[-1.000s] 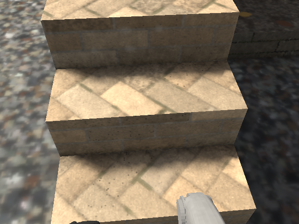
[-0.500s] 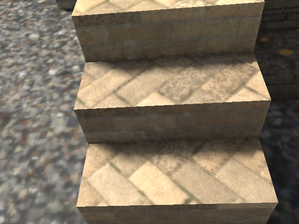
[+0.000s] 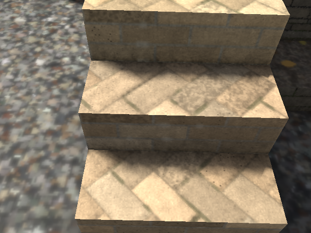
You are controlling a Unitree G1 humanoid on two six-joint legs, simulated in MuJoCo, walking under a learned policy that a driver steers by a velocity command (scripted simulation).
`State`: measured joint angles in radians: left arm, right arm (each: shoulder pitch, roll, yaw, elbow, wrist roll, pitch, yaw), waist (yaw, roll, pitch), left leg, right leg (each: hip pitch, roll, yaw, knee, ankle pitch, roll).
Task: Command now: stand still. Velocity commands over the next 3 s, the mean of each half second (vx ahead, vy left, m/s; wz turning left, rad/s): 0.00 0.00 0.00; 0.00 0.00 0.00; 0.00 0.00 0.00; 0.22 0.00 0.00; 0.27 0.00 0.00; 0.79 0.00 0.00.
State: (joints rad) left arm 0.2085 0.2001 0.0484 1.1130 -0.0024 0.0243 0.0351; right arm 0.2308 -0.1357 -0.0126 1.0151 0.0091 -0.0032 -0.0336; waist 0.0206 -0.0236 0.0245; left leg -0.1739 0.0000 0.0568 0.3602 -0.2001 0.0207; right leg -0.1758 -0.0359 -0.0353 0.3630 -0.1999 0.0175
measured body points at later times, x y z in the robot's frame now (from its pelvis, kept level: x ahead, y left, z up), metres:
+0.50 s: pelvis -0.01 +0.02 +0.00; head +0.01 +0.02 +0.45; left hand -0.03 +0.27 -0.16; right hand +0.05 -0.20 -0.15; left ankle -0.01 +0.11 -0.75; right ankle -0.01 -0.13 -0.75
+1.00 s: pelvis -0.01 +0.01 +0.00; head +0.00 +0.01 +0.45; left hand -0.03 +0.26 -0.16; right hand +0.03 -0.22 -0.15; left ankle -0.01 +0.11 -0.75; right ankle -0.01 -0.13 -0.75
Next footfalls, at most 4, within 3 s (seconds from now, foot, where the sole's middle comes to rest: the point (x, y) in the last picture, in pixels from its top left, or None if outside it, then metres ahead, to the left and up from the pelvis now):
2.20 right None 0.26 -0.33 -0.59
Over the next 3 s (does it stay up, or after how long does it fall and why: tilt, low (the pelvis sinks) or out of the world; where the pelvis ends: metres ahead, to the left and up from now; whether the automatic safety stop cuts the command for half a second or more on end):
stays up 0.24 -0.23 0.19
